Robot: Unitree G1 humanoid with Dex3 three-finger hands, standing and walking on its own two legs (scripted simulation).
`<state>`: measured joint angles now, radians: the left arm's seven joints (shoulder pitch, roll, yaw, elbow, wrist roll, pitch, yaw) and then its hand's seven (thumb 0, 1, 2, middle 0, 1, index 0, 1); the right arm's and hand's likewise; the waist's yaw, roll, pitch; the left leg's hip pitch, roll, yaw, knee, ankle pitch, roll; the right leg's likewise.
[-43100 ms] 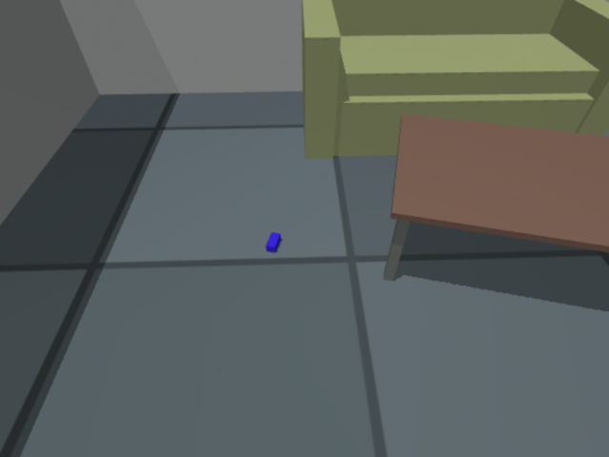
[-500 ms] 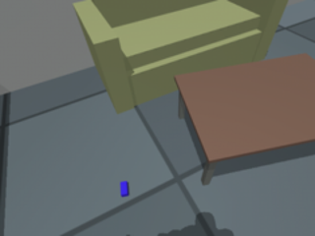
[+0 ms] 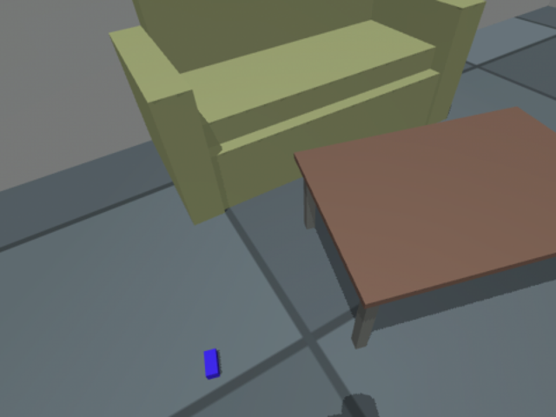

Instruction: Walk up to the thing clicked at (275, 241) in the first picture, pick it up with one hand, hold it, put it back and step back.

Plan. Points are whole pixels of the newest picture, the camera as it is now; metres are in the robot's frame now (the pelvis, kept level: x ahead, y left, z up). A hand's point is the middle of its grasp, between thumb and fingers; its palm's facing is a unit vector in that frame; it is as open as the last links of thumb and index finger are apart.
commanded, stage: walk up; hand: left
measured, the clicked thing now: (211, 363) +0.48 +0.28 -0.73
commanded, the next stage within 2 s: stand in 1.06 s
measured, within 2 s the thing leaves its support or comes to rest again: neither
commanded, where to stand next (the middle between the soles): +0.06 +0.00 m, yaw +0 degrees
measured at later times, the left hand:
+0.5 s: hand out of the picture +0.11 +0.33 -0.18, palm faces -0.14 -0.93 -0.35, open 7.4 cm
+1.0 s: hand out of the picture +0.00 +0.34 -0.11, palm faces -0.04 -0.84 -0.54, open 7.4 cm
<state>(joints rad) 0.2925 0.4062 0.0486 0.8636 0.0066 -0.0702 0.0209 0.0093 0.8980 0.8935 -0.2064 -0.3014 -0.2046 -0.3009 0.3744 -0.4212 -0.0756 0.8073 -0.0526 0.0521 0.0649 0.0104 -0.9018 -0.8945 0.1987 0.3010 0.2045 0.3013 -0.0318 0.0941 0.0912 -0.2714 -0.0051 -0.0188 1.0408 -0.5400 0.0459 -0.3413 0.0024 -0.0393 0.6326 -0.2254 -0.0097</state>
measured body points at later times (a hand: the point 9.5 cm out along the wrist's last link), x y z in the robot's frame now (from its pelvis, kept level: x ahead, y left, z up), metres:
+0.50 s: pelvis -0.01 +0.05 -0.02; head +0.04 +0.10 +0.42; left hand +0.12 +0.38 -0.16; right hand +0.04 -0.29 -0.08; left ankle +0.09 +0.20 -0.72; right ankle -0.06 -0.11 -0.62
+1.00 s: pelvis +0.02 +0.02 +0.00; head +0.05 -0.01 +0.44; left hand +0.00 +0.38 -0.08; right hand +0.07 -0.31 -0.13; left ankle +0.14 +0.15 -0.69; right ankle -0.07 -0.14 -0.72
